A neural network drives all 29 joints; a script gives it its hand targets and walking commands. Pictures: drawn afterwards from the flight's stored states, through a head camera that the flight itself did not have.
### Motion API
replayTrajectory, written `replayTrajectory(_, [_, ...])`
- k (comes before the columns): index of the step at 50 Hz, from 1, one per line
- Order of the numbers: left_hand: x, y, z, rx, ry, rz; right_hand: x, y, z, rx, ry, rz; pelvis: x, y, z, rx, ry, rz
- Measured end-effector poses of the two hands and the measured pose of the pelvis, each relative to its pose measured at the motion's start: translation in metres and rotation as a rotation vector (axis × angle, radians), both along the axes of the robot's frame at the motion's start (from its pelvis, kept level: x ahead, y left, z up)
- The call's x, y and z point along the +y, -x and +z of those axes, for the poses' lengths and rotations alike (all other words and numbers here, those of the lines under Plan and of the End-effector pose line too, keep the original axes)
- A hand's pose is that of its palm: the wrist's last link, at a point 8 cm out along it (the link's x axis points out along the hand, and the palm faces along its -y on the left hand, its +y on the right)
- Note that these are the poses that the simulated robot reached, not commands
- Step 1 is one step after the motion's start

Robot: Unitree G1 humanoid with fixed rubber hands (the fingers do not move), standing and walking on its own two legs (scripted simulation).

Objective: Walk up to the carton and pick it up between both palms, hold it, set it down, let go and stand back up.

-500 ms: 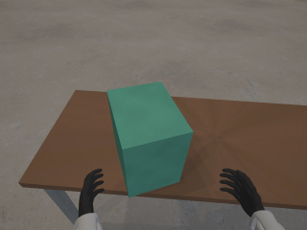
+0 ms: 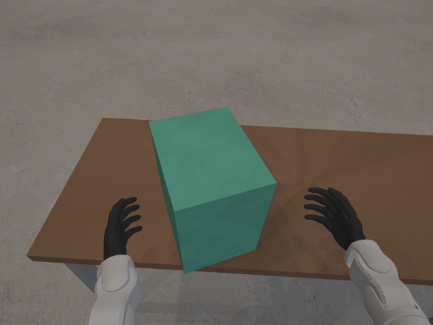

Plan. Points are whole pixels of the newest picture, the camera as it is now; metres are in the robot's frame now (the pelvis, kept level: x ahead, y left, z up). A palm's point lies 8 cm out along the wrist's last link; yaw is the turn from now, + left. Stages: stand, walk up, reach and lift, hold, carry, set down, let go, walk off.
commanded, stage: reach and lift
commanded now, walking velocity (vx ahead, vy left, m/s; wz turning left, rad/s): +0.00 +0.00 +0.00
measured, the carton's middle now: (206, 190) +0.40 +0.07 -0.02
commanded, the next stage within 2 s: none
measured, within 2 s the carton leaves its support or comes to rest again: neither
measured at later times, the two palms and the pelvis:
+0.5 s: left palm (105, 207) +0.26 +0.22 +0.11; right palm (332, 179) +0.36 -0.17 +0.10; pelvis -0.01 -0.01 +0.00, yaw +1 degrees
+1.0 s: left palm (96, 169) +0.31 +0.24 +0.15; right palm (319, 133) +0.42 -0.14 +0.16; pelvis -0.01 +0.00 +0.00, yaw +1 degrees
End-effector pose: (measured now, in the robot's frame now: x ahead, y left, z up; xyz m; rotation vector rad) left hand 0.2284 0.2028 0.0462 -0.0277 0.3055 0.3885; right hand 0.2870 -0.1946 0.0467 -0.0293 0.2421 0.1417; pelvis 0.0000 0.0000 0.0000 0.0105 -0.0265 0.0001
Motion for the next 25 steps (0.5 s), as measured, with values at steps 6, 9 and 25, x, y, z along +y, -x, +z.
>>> replayTrajectory(6, [0.002, -0.013, 0.017, -0.004, 0.009, -0.003, 0.007, -0.019, 0.013, 0.0, -0.012, 0.007, 0.0, 0.002, 0.0, 0.0, 0.0, -0.005])
replayTrajectory(9, [0.003, -0.018, 0.025, 0.007, 0.015, -0.005, 0.01, -0.028, 0.018, 0.005, -0.017, 0.007, -0.001, 0.003, 0.0, 0.0, 0.0, -0.007])
replayTrajectory(25, [0.015, -0.036, 0.065, -0.005, 0.022, 0.022, 0.027, -0.073, 0.058, -0.011, -0.005, 0.032, -0.006, 0.009, -0.001, 0.017, -0.002, 0.017])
